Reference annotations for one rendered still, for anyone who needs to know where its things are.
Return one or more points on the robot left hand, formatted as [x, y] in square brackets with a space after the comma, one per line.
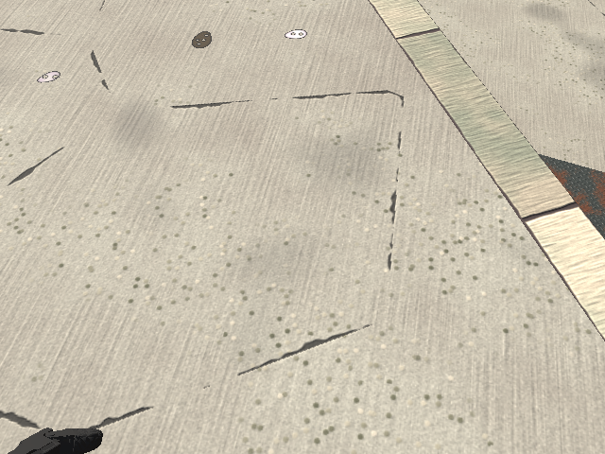
[66, 441]

